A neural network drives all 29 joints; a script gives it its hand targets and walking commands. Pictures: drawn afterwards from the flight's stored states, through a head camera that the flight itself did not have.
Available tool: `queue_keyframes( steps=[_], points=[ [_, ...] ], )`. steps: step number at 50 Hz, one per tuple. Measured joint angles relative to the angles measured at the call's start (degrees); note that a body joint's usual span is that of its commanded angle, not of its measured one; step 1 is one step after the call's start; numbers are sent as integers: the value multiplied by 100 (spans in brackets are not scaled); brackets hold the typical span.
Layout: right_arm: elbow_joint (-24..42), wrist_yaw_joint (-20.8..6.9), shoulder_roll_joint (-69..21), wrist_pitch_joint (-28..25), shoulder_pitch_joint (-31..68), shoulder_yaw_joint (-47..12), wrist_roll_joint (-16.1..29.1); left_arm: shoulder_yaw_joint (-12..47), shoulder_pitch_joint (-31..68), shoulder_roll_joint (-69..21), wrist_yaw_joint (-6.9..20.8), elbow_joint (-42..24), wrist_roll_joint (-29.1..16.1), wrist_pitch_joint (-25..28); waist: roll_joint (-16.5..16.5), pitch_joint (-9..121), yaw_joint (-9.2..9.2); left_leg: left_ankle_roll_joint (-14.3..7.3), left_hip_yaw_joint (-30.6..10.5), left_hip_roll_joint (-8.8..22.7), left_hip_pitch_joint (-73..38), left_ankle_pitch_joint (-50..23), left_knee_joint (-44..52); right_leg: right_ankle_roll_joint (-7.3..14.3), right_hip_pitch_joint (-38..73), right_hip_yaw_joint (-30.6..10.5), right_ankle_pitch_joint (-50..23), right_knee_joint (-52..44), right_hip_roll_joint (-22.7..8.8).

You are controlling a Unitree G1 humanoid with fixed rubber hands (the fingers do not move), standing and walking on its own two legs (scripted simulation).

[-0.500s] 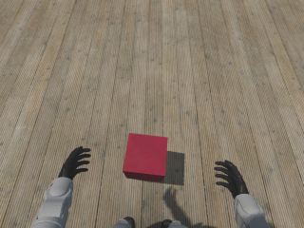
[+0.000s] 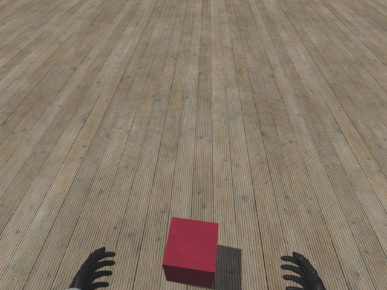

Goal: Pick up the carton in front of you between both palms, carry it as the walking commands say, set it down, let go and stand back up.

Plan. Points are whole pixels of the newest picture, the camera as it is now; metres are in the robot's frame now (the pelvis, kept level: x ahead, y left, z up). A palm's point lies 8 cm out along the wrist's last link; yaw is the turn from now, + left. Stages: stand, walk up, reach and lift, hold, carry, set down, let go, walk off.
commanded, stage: let go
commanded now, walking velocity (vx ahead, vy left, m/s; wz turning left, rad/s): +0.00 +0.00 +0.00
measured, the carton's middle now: (191, 252) +0.43 +0.02 -0.65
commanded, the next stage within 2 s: stand in 0.20 s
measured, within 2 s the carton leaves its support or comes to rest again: neither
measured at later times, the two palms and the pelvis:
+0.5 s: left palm out of the picture +0.14 +0.29 -0.08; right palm out of the picture +0.15 -0.29 -0.09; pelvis +0.01 +0.00 -0.01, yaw +0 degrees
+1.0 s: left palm out of the picture +0.13 +0.29 -0.09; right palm out of the picture +0.13 -0.29 -0.09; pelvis +0.01 +0.00 +0.00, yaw +0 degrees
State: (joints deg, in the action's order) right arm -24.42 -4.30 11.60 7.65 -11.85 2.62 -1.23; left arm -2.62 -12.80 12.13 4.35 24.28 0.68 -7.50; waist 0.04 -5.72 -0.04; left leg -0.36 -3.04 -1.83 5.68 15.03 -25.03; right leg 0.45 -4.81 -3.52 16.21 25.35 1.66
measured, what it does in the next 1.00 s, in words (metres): stands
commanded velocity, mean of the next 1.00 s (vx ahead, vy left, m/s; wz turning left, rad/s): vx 0.00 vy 0.00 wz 0.00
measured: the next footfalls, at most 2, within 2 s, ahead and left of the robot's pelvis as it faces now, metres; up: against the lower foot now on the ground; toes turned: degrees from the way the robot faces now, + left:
none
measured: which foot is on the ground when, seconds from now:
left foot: down 0.00-1.00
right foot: down 0.00-1.00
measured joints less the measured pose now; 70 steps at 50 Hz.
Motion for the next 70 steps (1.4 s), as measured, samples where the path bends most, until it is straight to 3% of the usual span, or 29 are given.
queue_keyframes(
  steps=[4, 10, 16, 29, 70],
  points=[
    [26, 4, -13, 71, -6, 4, -17, -8, 31, -11, -1, -31, 23, -72, 14, -87, 6, 7, -8, 8, -89, 15, -22, 9, 96, 8, 9, 8, 9],
    [263, 260, 52, 481, -28, -120, -15, 40, -42, 29, -159, 133, -55, 112, 78, -25, 2, 18, 32, 21, -55, 102, -167, 19, 24, -25, 105, 206, 31],
    [-760, 511, 392, -240, 101, -57, -96, 12, -4, 376, -423, 871, 163, 433, 24, 449, -9, 31, 12, 60, 534, 254, -519, 26, -500, 4, 186, 422, 85],
    [-1794, 545, 768, -705, 228, -51, -100, -49, 40, 756, -512, 1499, 144, 671, -28, 567, -9, 0, 32, 36, 558, 285, -399, 14, -528, -20, 222, 308, 54],
    [-3064, 547, 956, -844, 444, -211, -21, 130, 341, 886, -521, 2837, 55, 779, -18, 472, -10, -11, 27, 28, 134, -197, 288, -3, -127, -29, -232, -329, 7]
  ],
)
